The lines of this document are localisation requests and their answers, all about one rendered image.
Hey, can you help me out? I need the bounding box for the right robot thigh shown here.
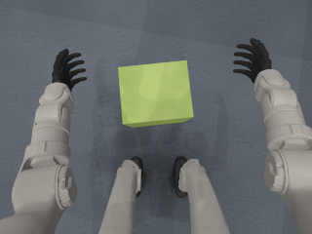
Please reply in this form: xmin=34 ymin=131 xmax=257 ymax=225
xmin=180 ymin=164 xmax=230 ymax=234

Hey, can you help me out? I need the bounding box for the robot left forearm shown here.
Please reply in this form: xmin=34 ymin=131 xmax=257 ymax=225
xmin=12 ymin=82 xmax=74 ymax=210

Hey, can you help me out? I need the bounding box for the right robot hand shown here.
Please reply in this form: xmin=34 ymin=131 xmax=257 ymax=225
xmin=233 ymin=38 xmax=272 ymax=83

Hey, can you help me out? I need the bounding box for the robot left upper arm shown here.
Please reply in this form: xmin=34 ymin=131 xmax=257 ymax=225
xmin=0 ymin=164 xmax=78 ymax=234

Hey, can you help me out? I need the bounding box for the carton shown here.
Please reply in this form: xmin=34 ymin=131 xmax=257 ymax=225
xmin=118 ymin=60 xmax=194 ymax=128

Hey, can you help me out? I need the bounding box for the robot left foot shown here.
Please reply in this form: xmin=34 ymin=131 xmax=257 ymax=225
xmin=131 ymin=156 xmax=143 ymax=198

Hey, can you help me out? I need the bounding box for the robot right forearm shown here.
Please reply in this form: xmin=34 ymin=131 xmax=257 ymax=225
xmin=253 ymin=69 xmax=312 ymax=151

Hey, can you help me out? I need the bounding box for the robot right upper arm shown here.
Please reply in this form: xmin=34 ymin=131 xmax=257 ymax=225
xmin=263 ymin=148 xmax=312 ymax=234

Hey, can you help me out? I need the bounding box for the left robot hand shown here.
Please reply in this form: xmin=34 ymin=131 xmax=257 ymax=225
xmin=52 ymin=49 xmax=87 ymax=92

